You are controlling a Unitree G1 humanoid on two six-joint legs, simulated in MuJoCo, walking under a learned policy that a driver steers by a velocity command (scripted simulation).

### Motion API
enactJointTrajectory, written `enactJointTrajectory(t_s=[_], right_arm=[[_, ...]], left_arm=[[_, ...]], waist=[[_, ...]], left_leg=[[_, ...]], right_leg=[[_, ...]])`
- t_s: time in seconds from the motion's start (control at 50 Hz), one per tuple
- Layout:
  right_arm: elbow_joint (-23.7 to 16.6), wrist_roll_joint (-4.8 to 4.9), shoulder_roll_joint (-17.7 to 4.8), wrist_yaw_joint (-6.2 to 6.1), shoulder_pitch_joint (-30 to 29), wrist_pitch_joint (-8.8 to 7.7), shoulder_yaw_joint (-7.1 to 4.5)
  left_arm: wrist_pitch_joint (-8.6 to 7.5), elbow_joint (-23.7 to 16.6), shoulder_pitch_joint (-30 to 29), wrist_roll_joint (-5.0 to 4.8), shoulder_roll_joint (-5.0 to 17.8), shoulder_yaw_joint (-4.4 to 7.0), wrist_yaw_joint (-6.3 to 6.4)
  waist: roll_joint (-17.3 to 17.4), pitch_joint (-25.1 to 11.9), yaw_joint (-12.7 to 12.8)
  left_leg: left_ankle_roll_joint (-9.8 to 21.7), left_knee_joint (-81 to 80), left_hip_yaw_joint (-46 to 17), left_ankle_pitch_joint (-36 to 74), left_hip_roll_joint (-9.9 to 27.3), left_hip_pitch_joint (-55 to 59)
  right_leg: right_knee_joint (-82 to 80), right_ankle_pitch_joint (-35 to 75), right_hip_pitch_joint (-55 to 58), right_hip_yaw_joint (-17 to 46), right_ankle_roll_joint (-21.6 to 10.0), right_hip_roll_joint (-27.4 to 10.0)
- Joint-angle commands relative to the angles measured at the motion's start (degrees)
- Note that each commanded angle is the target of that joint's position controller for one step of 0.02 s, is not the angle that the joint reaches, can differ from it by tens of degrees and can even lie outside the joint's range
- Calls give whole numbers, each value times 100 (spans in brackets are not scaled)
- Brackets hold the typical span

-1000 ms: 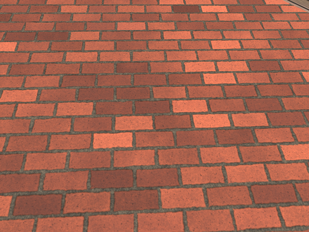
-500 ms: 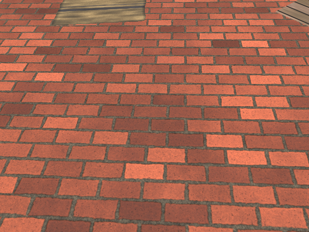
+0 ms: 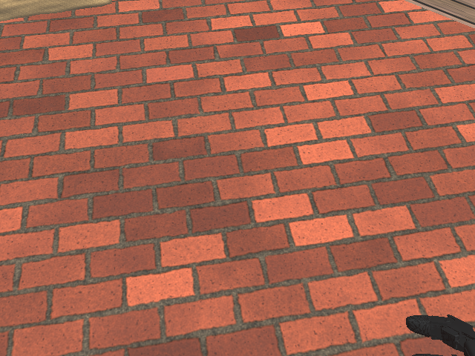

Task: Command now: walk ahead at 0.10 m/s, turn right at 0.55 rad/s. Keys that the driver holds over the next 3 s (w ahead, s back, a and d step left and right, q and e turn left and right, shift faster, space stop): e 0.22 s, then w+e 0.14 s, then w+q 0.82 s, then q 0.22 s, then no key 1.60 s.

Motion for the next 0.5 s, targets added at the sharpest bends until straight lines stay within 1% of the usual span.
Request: enactJointTrajectory(t_s=[0.02, 0.04, 0.06, 0.1, 0.14, 0.22, 0.24, 0.26, 0.28, 0.3, 0.32, 0.34, 0.36, 0.38, 0.4, 0.42, 0.44, 0.46, 0.5], right_arm=[[-119, -62, -733, -46, 105, -11, -244], [-59, -62, -778, -60, 104, -20, -266], [-5, -39, -854, -77, 109, -16, -298], [45, 20, -981, -101, 7, 31, -345], [72, 58, -1101, -96, -112, 90, -376], [197, 176, -1306, -49, -34, 151, -430], [241, 234, -1359, -36, 12, 166, -448], [296, 288, -1331, -27, 75, 178, -444], [367, 273, -1130, -20, 206, 186, -390], [382, 171, -762, 20, 231, 196, -278], [-33, 30, -557, 33, -95, 163, -200], [-88, 146, -972, 40, -511, 38, -330], [-73, 269, -1179, 84, -412, -39, -407], [141, 237, -1229, 101, -80, -73, -436], [295, 129, -1196, 105, 71, -102, -427], [408, 93, -1104, 132, 163, -118, -411], [484, 117, -1027, 160, 200, -128, -390], [532, 149, -962, 177, 186, -125, -365], [559, 176, -867, 182, 85, -105, -315]], left_arm=[[106, -407, 395, 25, 349, 134, 28], [107, -494, 267, 43, 267, 107, 22], [109, -590, 113, 72, 235, 85, 3], [120, -738, -130, 104, 235, 50, -69], [143, -835, -270, 91, 311, 51, -154], [200, -1065, -556, 70, 508, 108, -282], [201, -1066, -507, 65, 503, 125, -303], [191, -1011, -374, 65, 516, 154, -311], [173, -874, -57, 54, 624, 229, -286], [136, -730, 504, 10, 941, 348, -224], [25, -871, 679, 21, 1696, 471, -195], [-182, -961, 569, 167, 1390, 365, -253], [-314, -961, 252, 185, 1140, 269, -252], [-375, -989, -44, 134, 886, 187, -232], [-382, -988, -215, 115, 680, 104, -196], [-402, -980, -245, 163, 609, 46, -164], [-434, -954, -199, 206, 615, 35, -150], [-470, -911, -117, 224, 630, 35, -137], [-528, -796, 61, 224, 658, 41, -127]], waist=[[898, -752, -135], [922, -763, -161], [906, -813, -194], [815, -942, -225], [827, -945, -224], [807, -802, -275], [733, -847, -227], [645, -850, -161], [477, -864, -91], [-448, -778, 60], [-1813, -532, 82], [-1104, -471, 326], [-987, -260, 54], [-818, -251, -157], [-774, -354, -201], [-785, -398, -238], [-741, -431, -229], [-629, -442, -195], [-476, -359, -108]], left_leg=[[1203, -1011, -913, 2143, 1465, 994], [1286, -1069, -826, 2234, 1534, 1011], [1359, -1107, -787, 2273, 1649, 1082], [1396, -1158, -621, 2063, 1767, 1095], [1346, -1207, -414, 1685, 1793, 945], [1117, -996, -265, 915, 1906, 1047], [983, -898, -193, 279, 1881, 1011], [805, -725, -67, -648, 1758, 774], [582, -332, 127, -1620, 1548, 313], [180, 1090, 672, -2396, 1062, -557], [-250, 2916, 674, -3233, 19, -2504], [-133, 3566, -451, -2840, 116, -2829], [16, 3509, -613, -2188, 307, -2834], [18, 3375, -533, -1623, 464, -2695], [-63, 3130, -485, -1137, 544, -2525], [-129, 3061, -384, -688, 553, -2239], [-191, 2995, -292, -318, 524, -2092], [-242, 2861, -254, -20, 528, -2058], [-328, 2466, -254, 384, 539, -2085]], right_leg=[[-149, 330, -482, -210, 147, -379], [-437, 377, -474, -255, 148, -408], [-713, 487, -467, -261, 130, -475], [-1299, 866, -217, -293, 44, -591], [-1771, 1179, 131, -402, -65, -600], [-2625, 1267, 443, -617, -331, -532], [-3018, 1397, 686, -742, -453, -450], [-3415, 1554, 1089, -865, -598, -319], [-3613, 1374, 1669, -876, -762, -164], [-4378, 884, 2329, 136, -1142, -712], [-5310, -469, 2665, 3078, -2261, -2096], [-5855, -1073, 2361, 3613, -2511, -2206], [-5930, -1244, 2182, 3204, -2270, -2077], [-5825, -788, 2191, 2628, -1988, -1882], [-5781, -211, 2249, 2157, -1793, -1683], [-5816, 328, 2155, 1734, -1674, -1480], [-5868, 805, 2133, 1442, -1628, -1384], [-5909, 1204, 2196, 1192, -1599, -1350], [-6003, 1649, 2308, 813, -1560, -1337]])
